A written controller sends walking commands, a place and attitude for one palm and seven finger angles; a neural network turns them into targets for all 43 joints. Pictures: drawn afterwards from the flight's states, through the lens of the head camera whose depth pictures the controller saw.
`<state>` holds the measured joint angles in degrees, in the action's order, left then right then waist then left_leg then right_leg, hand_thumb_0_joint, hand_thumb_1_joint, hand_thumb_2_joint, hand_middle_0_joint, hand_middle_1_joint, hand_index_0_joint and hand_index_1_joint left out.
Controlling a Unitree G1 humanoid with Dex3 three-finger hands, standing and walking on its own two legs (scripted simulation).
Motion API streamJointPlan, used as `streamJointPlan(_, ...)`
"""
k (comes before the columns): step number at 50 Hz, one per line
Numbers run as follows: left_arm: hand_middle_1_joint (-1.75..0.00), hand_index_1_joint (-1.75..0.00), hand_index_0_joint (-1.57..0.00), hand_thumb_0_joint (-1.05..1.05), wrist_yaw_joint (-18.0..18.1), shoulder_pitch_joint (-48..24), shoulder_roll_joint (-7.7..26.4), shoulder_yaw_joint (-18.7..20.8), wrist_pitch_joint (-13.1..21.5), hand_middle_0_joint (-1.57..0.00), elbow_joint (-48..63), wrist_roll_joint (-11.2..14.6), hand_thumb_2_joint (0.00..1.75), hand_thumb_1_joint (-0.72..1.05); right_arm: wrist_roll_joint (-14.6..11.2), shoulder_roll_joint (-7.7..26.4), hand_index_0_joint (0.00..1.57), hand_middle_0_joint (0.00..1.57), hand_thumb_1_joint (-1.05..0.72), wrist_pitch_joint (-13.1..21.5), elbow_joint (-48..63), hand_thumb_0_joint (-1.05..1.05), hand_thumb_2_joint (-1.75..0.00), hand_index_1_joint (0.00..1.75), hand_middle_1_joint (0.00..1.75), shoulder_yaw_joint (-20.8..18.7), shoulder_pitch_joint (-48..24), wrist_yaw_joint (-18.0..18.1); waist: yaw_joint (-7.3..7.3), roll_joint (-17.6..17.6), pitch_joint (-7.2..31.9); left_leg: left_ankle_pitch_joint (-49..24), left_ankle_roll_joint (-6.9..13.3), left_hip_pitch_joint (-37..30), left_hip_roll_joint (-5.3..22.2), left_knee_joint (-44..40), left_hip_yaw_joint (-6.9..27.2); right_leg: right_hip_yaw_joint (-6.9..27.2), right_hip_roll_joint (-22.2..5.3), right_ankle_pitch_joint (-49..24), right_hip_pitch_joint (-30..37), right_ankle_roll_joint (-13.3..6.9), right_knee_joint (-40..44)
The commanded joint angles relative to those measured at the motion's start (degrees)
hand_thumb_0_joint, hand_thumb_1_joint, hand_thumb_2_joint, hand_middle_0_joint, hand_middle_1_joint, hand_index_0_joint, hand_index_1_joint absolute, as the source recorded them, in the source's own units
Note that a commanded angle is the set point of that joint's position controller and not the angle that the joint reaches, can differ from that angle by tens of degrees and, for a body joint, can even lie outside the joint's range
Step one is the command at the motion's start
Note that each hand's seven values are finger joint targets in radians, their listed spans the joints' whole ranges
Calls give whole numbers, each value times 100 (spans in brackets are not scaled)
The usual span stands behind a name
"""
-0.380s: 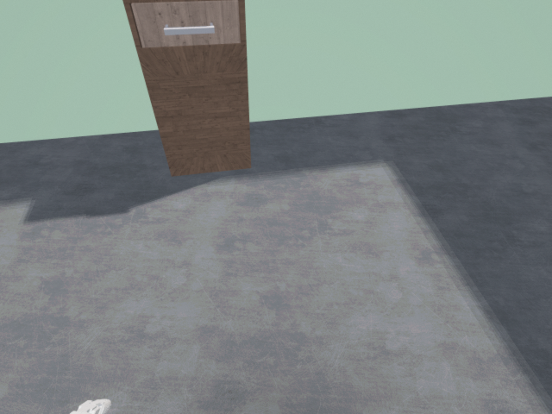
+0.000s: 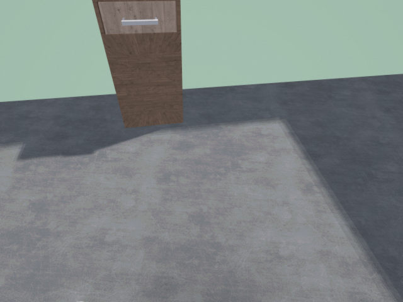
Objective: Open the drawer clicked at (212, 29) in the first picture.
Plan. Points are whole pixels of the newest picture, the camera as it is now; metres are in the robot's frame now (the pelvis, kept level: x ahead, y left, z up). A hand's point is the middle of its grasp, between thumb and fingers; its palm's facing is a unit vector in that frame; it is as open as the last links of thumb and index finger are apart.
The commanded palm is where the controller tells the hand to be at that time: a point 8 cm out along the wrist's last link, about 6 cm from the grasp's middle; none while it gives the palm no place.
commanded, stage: stand and wait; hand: left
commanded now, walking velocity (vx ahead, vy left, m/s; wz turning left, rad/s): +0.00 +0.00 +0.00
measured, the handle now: (140, 20) +1.40 +0.42 -0.01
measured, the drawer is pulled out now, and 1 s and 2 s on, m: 0.00 0.00 0.00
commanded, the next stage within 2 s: look at it before walking up in 0.44 s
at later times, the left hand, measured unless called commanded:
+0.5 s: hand out of the picture +0.07 +0.25 -0.15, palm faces -0.03 -0.94 -0.33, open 7.4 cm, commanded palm none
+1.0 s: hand out of the picture +0.06 +0.24 -0.15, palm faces -0.03 -0.94 -0.33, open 7.4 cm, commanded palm none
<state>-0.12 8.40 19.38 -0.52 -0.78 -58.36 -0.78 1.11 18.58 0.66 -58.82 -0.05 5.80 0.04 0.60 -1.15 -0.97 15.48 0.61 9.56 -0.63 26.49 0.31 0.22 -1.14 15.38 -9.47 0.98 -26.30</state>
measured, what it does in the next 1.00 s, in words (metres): stands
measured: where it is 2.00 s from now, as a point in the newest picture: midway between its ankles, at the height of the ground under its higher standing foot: outside the picture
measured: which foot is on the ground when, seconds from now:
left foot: down 0.00-1.00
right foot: down 0.00-1.00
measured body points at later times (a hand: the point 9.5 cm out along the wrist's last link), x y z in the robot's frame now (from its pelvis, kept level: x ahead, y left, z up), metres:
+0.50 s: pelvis -0.01 +0.00 +0.00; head -0.01 +0.00 +0.45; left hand +0.07 +0.29 -0.13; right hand +0.07 -0.30 -0.13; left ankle -0.01 +0.11 -0.74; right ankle -0.01 -0.13 -0.74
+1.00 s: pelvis -0.01 -0.01 +0.01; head +0.00 -0.01 +0.46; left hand +0.06 +0.28 -0.13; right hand +0.07 -0.31 -0.12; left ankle -0.01 +0.11 -0.74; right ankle -0.01 -0.13 -0.74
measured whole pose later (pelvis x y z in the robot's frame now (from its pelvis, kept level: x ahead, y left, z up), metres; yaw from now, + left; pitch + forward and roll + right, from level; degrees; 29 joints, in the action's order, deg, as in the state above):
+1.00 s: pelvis -0.01 -0.01 +0.01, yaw +0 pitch -2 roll +0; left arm -0.2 8.2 19.7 -0.3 -0.2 -62.4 -0.8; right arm 0.7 19.4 0.8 -63.8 -0.1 6.5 0.0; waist 0.4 -0.6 -1.8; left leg 12.1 -0.5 7.6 0.4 21.4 0.3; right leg 0.2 -0.2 12.2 -7.9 0.0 -21.9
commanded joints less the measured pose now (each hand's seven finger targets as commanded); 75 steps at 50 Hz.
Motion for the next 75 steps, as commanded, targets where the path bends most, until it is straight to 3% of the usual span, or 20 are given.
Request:
streamJointPlan(1, -30, -30, -20, 0, 91, -323, 1165, 264, 183, -20, 357, 15, 90, 90, -45, 1213, 20, 20, -90, 122, 339, 0, -90, 30, 30, -257, -338, 82, -56, 159, 378, -1424, 180, -91, 669, -476, 502, 428, -538, -1204, 108, -249, 382)
streamJointPlan(32, -30, -30, -20, 0, 84, -366, 1195, 244, 198, -20, 26, 8, 90, 90, -63, 1250, 20, 20, -90, 124, -97, 0, -90, 30, 30, -222, -222, 59, -52, 116, 164, -1007, 122, -110, 711, -859, 569, 543, -563, -822, 72, -235, 744)
streamJointPlan(58, -30, -30, -20, 0, 82, -299, 1197, 244, 223, -20, -45, 14, 90, 90, -68, 1281, 20, 20, -90, 126, -142, 0, -90, 30, 30, -200, -247, 71, -45, 129, 266, -1248, 87, -317, 751, -878, 502, 562, -570, -1162, 154, -242, 795)
streamJointPlan(59, -30, -30, -20, 0, 98, -83, 757, 157, 170, -20, -159, 27, 90, 90, -43, 835, 20, 20, -90, 83, -248, 0, -90, 30, 30, -88, -74, 57, -44, 158, 399, -1035, 31, -345, 735, -826, 434, 517, -565, -881, 229, -178, 798)
streamJointPlan(60, -30, -30, -20, 0, 105, 140, 482, 90, 101, -20, -242, 10, 90, 90, -21, 513, 20, 20, -90, 12, -324, 0, -90, 30, 30, -18, 153, 36, -42, 126, 298, -372, -16, -233, 669, -767, 369, 517, -509, -61, 146, -139, 773)
streamJointPlan(63, -30, -30, -20, 0, 26, 439, 590, 166, 23, -20, -247, -51, 90, 90, 46, 500, 20, 20, -90, -82, -303, 0, -90, 30, 30, -59, 333, -8, 28, -154, -368, 1559, 35, 578, 458, -610, 344, 847, -509, 1936, -280, -278, 1015)
streamJointPlan(66, -30, -30, -20, 0, 8, 848, 730, 290, 48, -20, -207, -58, 90, 90, 51, 326, 20, 20, -90, -56, -161, 0, -90, 30, 30, -84, 451, -18, 122, -711, -636, 1410, 12, 1274, 182, 396, -79, 1522, -959, 2608, -122, -630, 1409)
streamJointPlan(67, -30, -30, -20, 0, 18, 978, 771, 338, 85, -20, -192, -45, 90, 90, 37, 238, 20, 20, -90, -18, -103, 0, -90, 30, 30, -94, 505, -18, 118, -902, -592, 1083, 11, 1399, 182, 796, -233, 1800, -1225, 2566, 25, -796, 1568)
streamJointPlan(68, -30, -30, -20, 0, 30, 1063, 759, 365, 135, -20, -183, -33, 90, 90, 33, 217, 20, 20, -90, 24, -63, 0, -90, 30, 30, -112, 508, -22, 115, -861, -613, 921, 13, 1438, 251, 991, -273, 1941, -1394, 2289, 62, -938, 1601)
streamJointPlan(70, -30, -30, -20, 0, 41, 1024, 663, 395, 211, -20, -136, -32, 90, 90, 2, 117, 20, 20, -90, 105, -49, 0, -90, 30, 30, -143, 729, -33, -20, -625, -547, 803, 35, 1132, 365, 718, -298, 1643, -1399, 1520, -18, -1014, 1287)
streamJointPlan(71, -30, -30, -20, 0, 41, 891, 571, 395, 218, -20, -107, -30, 90, 90, -12, 52, 20, 20, -90, 138, -139, 0, -90, 30, 30, -151, 996, -41, -174, -358, -519, 682, 65, 610, 392, 304, -340, 1258, -1242, 1264, -349, -932, 955)
streamJointPlan(72, -30, -30, -20, 0, 27, 775, 371, 369, 212, -20, -62, -17, 90, 90, -18, 19, 20, 20, -90, 189, -266, 0, -90, 30, 30, -162, 1416, -26, -350, -6, -503, 533, 127, -137, 432, -235, -173, 735, -854, 955, -873, -727, 344)
streamJointPlan(73, -30, -30, -20, 0, -13, 695, 31, 312, 201, -20, 41, 5, 90, 90, 29, 354, 20, 20, -90, 236, -475, 0, -90, 30, 30, -263, 2050, 20, -566, 1158, -479, 687, 455, -921, 1158, -855, 1072, 8, -165, 691, -1765, -406, -1102)
streamJointPlan(74, -30, -30, -20, 0, -22, 364, -265, 240, 257, -20, 250, -8, 90, 90, 71, 689, 20, 20, -90, 259, -662, 0, -90, 30, 30, -378, 2756, 73, -767, 1973, -549, 418, 922, -1438, 2210, -1584, 2481, -612, 250, 1589, -2843, -187, -2609)
streamJointPlan(75, -30, -30, -20, 0, 30, 49, -130, 280, 280, -20, 366, -73, 90, 90, 45, 492, 20, 20, -90, 252, -740, 0, -90, 30, 30, -329, 2905, 117, -743, 1534, -900, -28, 1061, -1286, 2353, -1647, 2587, -107, -29, 1621, -3223, -233, -3286)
